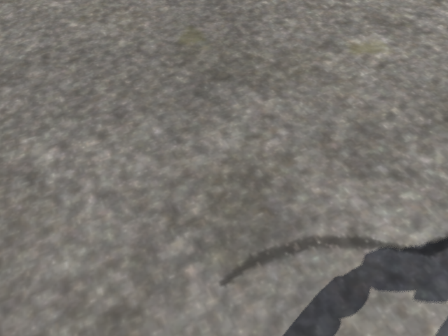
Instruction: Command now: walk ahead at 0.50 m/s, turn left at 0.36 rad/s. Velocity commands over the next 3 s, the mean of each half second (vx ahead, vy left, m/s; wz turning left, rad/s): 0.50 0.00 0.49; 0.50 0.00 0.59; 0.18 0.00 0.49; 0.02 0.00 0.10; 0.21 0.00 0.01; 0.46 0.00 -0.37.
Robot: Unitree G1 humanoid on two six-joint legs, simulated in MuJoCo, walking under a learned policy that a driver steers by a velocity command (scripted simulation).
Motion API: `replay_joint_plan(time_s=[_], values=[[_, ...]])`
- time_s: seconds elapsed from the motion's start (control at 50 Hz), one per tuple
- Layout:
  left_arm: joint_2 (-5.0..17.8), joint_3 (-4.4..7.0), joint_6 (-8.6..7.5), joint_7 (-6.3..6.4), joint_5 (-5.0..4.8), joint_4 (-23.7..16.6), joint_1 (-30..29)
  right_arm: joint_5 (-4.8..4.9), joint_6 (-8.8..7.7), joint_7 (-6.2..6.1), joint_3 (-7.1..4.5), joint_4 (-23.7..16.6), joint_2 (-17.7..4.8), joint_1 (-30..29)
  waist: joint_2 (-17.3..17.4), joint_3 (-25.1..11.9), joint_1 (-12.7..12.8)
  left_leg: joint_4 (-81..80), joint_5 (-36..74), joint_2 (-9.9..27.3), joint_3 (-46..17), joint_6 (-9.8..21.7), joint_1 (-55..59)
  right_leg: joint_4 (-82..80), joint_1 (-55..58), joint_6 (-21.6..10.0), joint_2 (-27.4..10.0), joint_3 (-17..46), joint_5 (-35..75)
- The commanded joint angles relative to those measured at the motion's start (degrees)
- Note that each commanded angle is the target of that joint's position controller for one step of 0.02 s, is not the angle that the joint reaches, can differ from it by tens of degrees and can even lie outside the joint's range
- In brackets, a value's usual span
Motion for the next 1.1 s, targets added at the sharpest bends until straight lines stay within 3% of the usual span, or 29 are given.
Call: replay_joint_plan(time_s=[0.02, 0.08, 0.14, 0.18, 0.2, 0.22, 0.24, 0.26, 0.28, 0.3, 0.32, 0.34, 0.36, 0.44, 0.52, 0.58, 0.62, 0.68, 0.7, 0.72, 0.74, 0.76, 0.78, 0.8, 0.82, 0.86, 0.96, 1.04, 1.1], values=[[8.3, 2.02, -1.16, 0.76, -0.21, -3.3, -3.8, -0.33, -0.67, 0.83, -0.03, -3.6, -1.5, -2.6, -5.4, 2.1, -0.3, -8.8, 9.3, 0.2, 1.3, 0.2, 2.2, -8.0, -3.3, -7.0, -15.3, 2.5, 15.5], [9.4, 2.51, -0.38, 1.12, -0.88, -1.1, -0.8, -0.4, -0.75, 1.81, 0.48, -6.1, -0.8, -7.7, -4.5, 4.0, 1.9, -14.7, 9.1, -0.2, 3.4, 1.7, 0.5, -7.0, 2.0, -6.4, -17.3, 0.4, 16.9], [10.6, 3.05, 1.1, 1.46, -1.73, 0.2, 0.4, -0.37, -0.73, 2.92, 0.32, -8.7, -1.4, -10.3, -5.2, 4.2, 2.0, -17.5, 2.3, -1.4, 5.8, 3.9, -1.3, -2.6, 8.8, -5.3, -19.3, -1.0, 24.4], [12.2, 3.48, 2.07, 2.0, -1.89, 0.1, -0.8, -0.32, -0.44, 3.32, -0.5, -9.4, -3.0, -8.1, -7.3, 1.0, -0.3, -17.6, -3.8, -4.7, 9.3, 6.1, 4.4, 4.4, 10.8, -3.8, -19.4, -2.6, 42.8], [12.9, 3.62, 2.61, 2.32, -1.95, -0.1, -1.4, -0.27, -0.2, 3.24, -1.39, -8.9, -4.5, -3.9, -8.2, -2.0, -2.8, -17.3, -6.5, -7.1, 10.9, 7.4, 10.3, 11.2, 10.6, -2.9, -18.9, -3.4, 51.7], [12.9, 3.46, 3.06, 2.6, -2.14, -0.3, -2.4, -0.11, -0.09, 2.82, -2.9, -7.2, -7.0, 4.0, -7.5, -6.3, -7.5, -20.0, -4.8, -9.6, 11.6, 9.3, 21.5, 22.2, 7.1, -1.3, -17.0, -4.9, 53.6], [11.7, 2.78, 2.75, 2.93, -1.65, -1.0, -1.8, 0.0, 0.35, 1.79, -4.88, -5.2, -11.3, 13.3, -3.6, -11.6, -11.7, -22.0, -2.6, -7.0, 4.2, 12.2, 38.7, 38.0, -4.8, 1.3, -14.6, -5.1, 40.6], [3.1, 0.16, 1.26, 1.95, 0.39, -3.9, 3.9, 0.4, 0.31, 1.08, -6.04, -5.3, -17.5, 13.8, 12.3, -16.0, -5.4, -25.7, -9.8, 8.3, -27.7, 23.0, 58.5, 59.4, -31.5, 5.6, -2.7, -1.9, -13.9], [6.0, 0.05, -1.13, 1.02, -1.26, -4.2, -0.2, -0.14, -0.48, 1.29, -4.79, -7.1, -14.0, 15.0, 6.7, -24.6, -8.6, -34.5, -15.6, 12.9, -44.5, 26.4, 64.4, 67.3, -38.9, 4.9, 0.2, 12.3, -23.2], [9.1, 0.82, -2.44, 0.36, -3.48, -6.0, -5.8, -0.63, -1.02, 1.29, -3.96, -6.8, -10.8, 13.3, 3.6, -17.2, -9.8, -36.0, -13.2, 11.5, -36.1, 23.2, 60.4, 66.7, -43.8, 3.5, -3.2, 14.0, -18.4], [8.7, 0.48, -3.18, 0.49, -3.16, -6.5, -7.5, -0.27, -1.35, 1.19, -3.54, -7.2, -9.2, 10.1, -0.5, -11.4, -7.8, -35.9, -8.8, 8.9, -28.7, 21.0, 52.2, 61.7, -43.0, 2.6, -5.8, 13.3, -13.4], [8.8, 0.75, -3.33, 0.95, -1.59, -6.2, -8.2, -0.27, -1.36, 1.07, -3.02, -8.0, -7.4, 6.1, -2.8, -7.3, -5.2, -36.3, -2.4, 6.8, -23.4, 19.5, 43.8, 56.3, -40.0, 2.9, -7.6, 12.8, -10.6], [9.5, 1.25, -2.8, 1.09, -0.8, -6.0, -7.4, -0.93, -1.4, 0.8, -2.39, -9.0, -5.8, 3.8, -2.0, -6.0, -3.2, -37.5, 3.3, 5.2, -20.0, 19.1, 38.0, 53.5, -35.5, 3.2, -8.8, 13.1, -8.7], [6.9, 0.74, -0.46, 1.16, -0.04, -6.4, -7.0, -0.84, -1.46, -0.3, -2.79, -9.5, -7.4, 3.4, -1.2, -3.4, -1.3, -40.3, 11.9, 2.3, -13.2, 19.0, 27.7, 43.2, -31.3, 6.5, -8.5, 10.8, -4.1], [4.5, -0.41, -0.53, 0.8, -0.29, -8.3, -15.7, -0.2, -0.69, -1.44, -3.19, -8.5, -8.5, 6.0, 1.2, -1.9, -4.6, -39.5, 5.5, -2.1, -8.9, 14.9, 23.8, 25.0, -27.1, 7.9, -5.2, 9.8, 12.0], [5.5, -0.23, -1.13, 0.06, -1.3, -9.5, -20.2, 0.06, -0.07, -1.68, -3.28, -7.5, -8.7, 9.0, 2.2, -1.8, -6.5, -37.7, 0.1, -1.0, -12.3, 13.8, 25.4, 18.1, -24.2, 7.7, -3.2, 10.4, 15.9], [7.0, 0.35, -1.62, -0.39, -1.52, -9.8, -20.6, 0.2, 0.26, -1.82, -3.18, -7.2, -8.2, 9.9, 2.7, -2.0, -6.2, -34.5, -2.3, 0.3, -16.1, 13.1, 29.2, 15.0, -23.7, 6.7, -2.9, 12.0, 13.5], [8.9, 1.59, -2.46, -0.44, -1.63, -8.4, -14.8, -0.09, 0.61, -1.9, -3.14, -7.8, -7.4, 8.2, 4.7, -3.0, -2.3, -28.3, -0.6, 0.6, -19.5, 11.1, 31.1, 11.6, -16.2, 3.5, -2.9, 11.4, 8.5], [10.5, 2.44, -2.75, -0.07, -1.03, -7.3, -9.3, -0.37, 0.48, -1.74, -2.43, -8.3, -5.4, 7.9, 3.8, -6.8, 0.5, -21.5, 1.2, -2.2, -17.5, 9.4, 29.1, 10.9, -6.9, 1.5, -5.0, 12.3, 8.2], [13.5, 3.24, -2.79, 0.45, -0.2, -6.7, -1.0, -1.3, 0.29, -1.53, -1.12, -9.3, -1.9, 8.7, -3.0, -14.7, 3.5, -5.6, -7.5, -6.0, -12.4, 7.2, 22.4, 11.4, 7.4, -2.1, -14.9, 22.0, 4.1], [18.0, 4.26, -1.98, 0.11, 0.34, -4.5, 3.1, 0.5, -0.28, -1.49, -0.19, -11.2, 0.8, 16.7, -22.3, -19.9, -0.4, 12.2, -31.2, -13.2, -5.3, 3.6, 2.1, 5.7, 22.9, -11.9, -27.1, 49.5, -8.5], [12.5, 3.26, -1.74, -0.16, -1.07, -5.2, 1.7, 1.16, -0.25, -1.72, -1.23, -9.5, -5.6, 16.0, -16.3, -15.7, 1.0, 19.5, -28.8, -8.0, -6.3, 2.8, -5.0, 3.1, 20.4, -11.4, -27.5, 53.5, -21.6], [8.9, 2.26, -1.38, 0.13, -1.2, -5.7, -0.5, 0.63, 0.08, -1.69, -2.14, -10.1, -8.7, 9.6, -10.8, -8.8, 2.7, 21.1, -23.3, -6.1, -5.2, 2.4, -6.2, 2.5, 13.9, -8.7, -24.6, 43.5, -19.7], [8.0, 1.71, -1.01, 0.21, -0.66, -5.8, -3.2, -0.07, 0.36, -1.76, -2.22, -10.7, -8.1, 6.6, -7.3, -5.2, 1.9, 20.2, -19.2, -4.3, -3.6, 2.0, -4.4, 1.9, 7.5, -7.1, -22.0, 35.7, -11.7], [6.7, 1.3, -0.78, 0.29, -0.5, -5.3, -4.7, -0.61, 0.36, -1.55, -2.36, -11.4, -7.4, 4.7, -7.1, -2.4, 1.1, 17.7, -16.5, -2.8, -3.5, 1.8, -3.4, 0.7, 2.9, -6.6, -19.8, 30.3, -5.2], [5.8, 0.97, -1.03, 0.49, -0.33, -4.5, -5.4, 0.17, 0.81, -0.87, -2.22, -11.8, -5.1, 5.3, -9.6, -1.3, -0.5, 14.7, -14.1, -0.9, -2.3, 1.8, 0.2, -1.8, -1.6, -5.9, -17.2, 22.6, 1.2], [8.9, 2.05, -1.36, 0.6, -0.69, -1.8, -4.5, -0.22, 1.49, -0.35, -1.35, -13.9, -2.2, 1.5, -7.3, -0.2, -0.5, 5.3, -7.3, 0.4, -0.8, 0.3, -2.9, -5.0, -1.1, -7.9, -18.3, 13.1, 11.9], [10.6, 2.24, 0.09, 1.51, -0.98, -0.7, -6.1, -0.84, 0.72, 0.97, -0.81, -15.1, -0.9, -3.9, -7.0, 0.9, 0.5, -10.1, 4.2, -1.8, 4.6, 0.4, 4.3, -1.8, -2.8, -5.2, -15.2, 1.9, 29.6], [12.3, 2.62, 1.08, 1.93, -2.05, 0.5, -4.4, -0.63, 0.9, 2.27, -1.26, -16.4, -1.6, -6.3, -8.0, -0.4, 1.0, -16.2, 4.5, -3.5, 6.6, 1.9, 8.2, 1.8, 0.8, -3.8, -16.3, -0.2, 33.5]])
